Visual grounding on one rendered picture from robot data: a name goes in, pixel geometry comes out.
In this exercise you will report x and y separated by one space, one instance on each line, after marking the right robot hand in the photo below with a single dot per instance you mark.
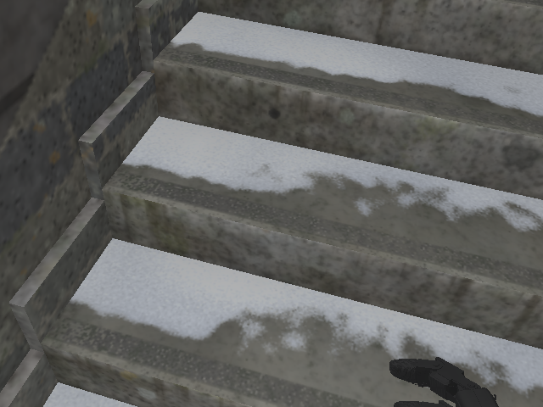
444 379

